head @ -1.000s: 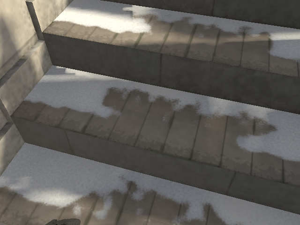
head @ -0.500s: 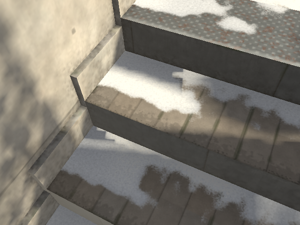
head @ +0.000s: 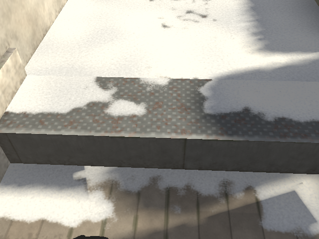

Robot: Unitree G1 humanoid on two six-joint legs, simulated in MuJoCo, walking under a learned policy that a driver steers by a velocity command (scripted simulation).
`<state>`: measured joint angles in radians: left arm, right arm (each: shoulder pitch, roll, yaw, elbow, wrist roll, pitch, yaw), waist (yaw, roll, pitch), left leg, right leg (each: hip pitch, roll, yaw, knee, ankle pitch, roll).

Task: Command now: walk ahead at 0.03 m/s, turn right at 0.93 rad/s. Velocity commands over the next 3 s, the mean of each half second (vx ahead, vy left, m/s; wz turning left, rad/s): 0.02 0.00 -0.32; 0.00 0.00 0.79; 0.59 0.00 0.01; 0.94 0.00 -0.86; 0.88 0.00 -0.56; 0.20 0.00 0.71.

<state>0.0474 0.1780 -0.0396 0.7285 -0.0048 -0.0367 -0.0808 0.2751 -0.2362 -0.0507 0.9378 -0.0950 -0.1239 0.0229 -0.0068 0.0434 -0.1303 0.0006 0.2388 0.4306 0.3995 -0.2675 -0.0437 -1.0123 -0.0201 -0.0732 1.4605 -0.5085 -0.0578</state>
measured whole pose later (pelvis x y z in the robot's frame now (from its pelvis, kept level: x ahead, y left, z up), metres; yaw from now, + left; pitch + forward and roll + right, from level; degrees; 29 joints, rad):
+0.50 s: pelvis +0.09 +0.00 +0.14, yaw -6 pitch +2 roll -2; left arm -0.03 0.22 0.00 0.71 0.00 -0.08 -0.05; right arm 0.22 -0.24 -0.03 0.78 -0.01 -0.10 0.04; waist -0.06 -0.01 -0.03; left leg -0.51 0.00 -0.04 0.76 -0.29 0.02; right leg -0.44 0.06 0.01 0.75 -0.35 -0.03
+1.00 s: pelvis +0.12 -0.05 +0.16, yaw +18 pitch +5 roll +0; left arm 0.25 0.20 0.02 0.68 0.03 -0.06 0.04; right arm 0.16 -0.28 -0.06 0.70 -0.03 -0.07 0.01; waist 0.03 0.00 -0.09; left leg -0.81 -0.06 -0.10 1.49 -0.31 -0.10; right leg -0.27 0.02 -0.12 0.47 -0.29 -0.07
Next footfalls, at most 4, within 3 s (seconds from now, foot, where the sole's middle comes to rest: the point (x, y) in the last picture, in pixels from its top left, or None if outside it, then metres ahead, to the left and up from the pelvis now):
0.42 left None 0.21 0.10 -0.61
0.80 right None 0.15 -0.13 -0.61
1.44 left None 0.28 0.23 -0.61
1.82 right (137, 205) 0.55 0.11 -0.44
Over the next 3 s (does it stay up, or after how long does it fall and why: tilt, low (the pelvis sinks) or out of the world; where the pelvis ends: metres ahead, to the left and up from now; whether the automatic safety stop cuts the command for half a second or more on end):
stays up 1.33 -0.01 0.47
